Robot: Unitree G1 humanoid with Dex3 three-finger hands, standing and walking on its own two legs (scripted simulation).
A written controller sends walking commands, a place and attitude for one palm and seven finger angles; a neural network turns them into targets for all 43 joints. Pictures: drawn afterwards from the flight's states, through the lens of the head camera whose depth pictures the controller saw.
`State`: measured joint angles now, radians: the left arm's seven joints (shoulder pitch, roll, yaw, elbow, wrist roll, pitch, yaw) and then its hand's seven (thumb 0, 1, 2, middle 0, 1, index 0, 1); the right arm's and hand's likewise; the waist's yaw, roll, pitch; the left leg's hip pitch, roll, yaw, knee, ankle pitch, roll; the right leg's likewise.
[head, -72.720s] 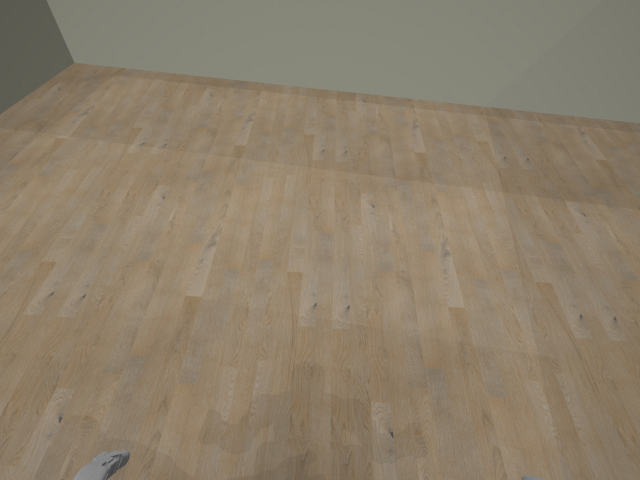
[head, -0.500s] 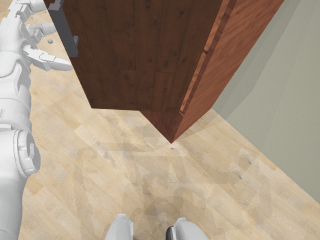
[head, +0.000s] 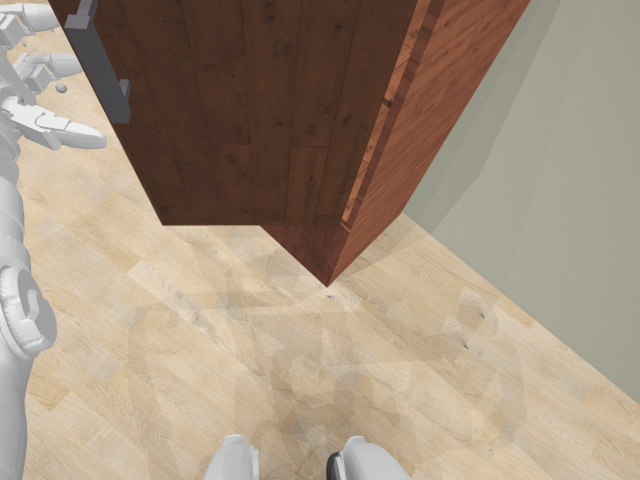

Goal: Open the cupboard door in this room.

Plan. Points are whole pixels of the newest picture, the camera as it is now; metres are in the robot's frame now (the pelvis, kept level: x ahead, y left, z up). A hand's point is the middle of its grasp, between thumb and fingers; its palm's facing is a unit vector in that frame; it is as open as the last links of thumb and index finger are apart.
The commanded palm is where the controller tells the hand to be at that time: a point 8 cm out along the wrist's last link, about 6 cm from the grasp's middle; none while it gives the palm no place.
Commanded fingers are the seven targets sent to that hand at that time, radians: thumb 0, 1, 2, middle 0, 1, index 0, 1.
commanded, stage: move the hooked fingers beside the handle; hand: left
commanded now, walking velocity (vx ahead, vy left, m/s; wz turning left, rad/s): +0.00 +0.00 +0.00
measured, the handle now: (105, 62) +0.57 +0.20 +0.12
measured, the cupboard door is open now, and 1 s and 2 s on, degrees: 47 47 47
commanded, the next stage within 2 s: slide the fingers in behind the handle in 1.50 s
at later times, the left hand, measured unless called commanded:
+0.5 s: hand (48, 84) +0.53 +0.25 +0.13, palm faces -0.04 -1.00 +0.00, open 14.1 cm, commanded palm +0.52 +0.29 +0.12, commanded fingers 0.00 -0.50 0.30 -0.30 -1.20 -0.30 -1.20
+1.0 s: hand (47, 76) +0.54 +0.25 +0.13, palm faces -0.03 -1.00 -0.01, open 14.0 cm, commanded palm +0.53 +0.29 +0.12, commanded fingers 0.00 -0.50 0.30 -0.30 -1.20 -0.30 -1.20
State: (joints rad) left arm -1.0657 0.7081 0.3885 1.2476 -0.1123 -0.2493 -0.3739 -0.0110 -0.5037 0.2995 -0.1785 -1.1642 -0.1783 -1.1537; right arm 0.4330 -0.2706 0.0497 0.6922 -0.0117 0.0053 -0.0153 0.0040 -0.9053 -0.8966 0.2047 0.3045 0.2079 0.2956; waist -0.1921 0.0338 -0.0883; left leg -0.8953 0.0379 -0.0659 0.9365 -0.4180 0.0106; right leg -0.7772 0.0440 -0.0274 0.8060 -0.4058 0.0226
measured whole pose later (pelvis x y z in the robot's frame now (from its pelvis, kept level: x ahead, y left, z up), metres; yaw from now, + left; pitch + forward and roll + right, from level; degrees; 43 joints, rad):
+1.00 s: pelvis -0.01 +0.00 -0.01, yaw -2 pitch +23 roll -5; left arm -1.14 0.88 0.50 1.32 -0.05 -0.23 -0.48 -0.01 -0.50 0.30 -0.30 -1.20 -0.31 -1.20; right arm 0.44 -0.29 0.08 0.62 0.00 0.06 -0.05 0.00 -0.90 -0.90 0.21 0.30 0.21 0.30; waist -0.25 0.04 -0.07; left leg -0.97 0.06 -0.05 0.98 -0.42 0.01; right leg -0.87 0.07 -0.01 0.85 -0.39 0.02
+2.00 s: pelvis -0.01 +0.00 -0.01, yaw -2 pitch +23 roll -6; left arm -1.08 0.80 0.47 1.24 -0.07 -0.22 -0.43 -0.01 -0.50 0.30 -0.29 -1.21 -0.28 -1.19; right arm 0.46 -0.28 0.07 0.63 -0.01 0.06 -0.02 0.00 -0.90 -0.90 0.21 0.30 0.21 0.30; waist -0.23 0.04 -0.09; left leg -0.95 0.05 -0.05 0.97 -0.43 0.02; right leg -0.84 0.06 -0.01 0.83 -0.40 0.03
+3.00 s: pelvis +0.01 -0.01 +0.00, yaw +3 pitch +20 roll -5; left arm -1.04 0.55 0.23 1.18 -0.17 -0.25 -0.22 -0.01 -0.50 0.30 -0.04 -1.09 -0.02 -1.10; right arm 0.38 -0.26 0.02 0.73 -0.02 -0.04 0.01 0.00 -0.91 -0.90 0.20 0.30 0.21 0.30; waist -0.13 0.05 -0.09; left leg -0.85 0.01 -0.11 0.92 -0.42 0.00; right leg -0.72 0.02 -0.07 0.80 -0.43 0.01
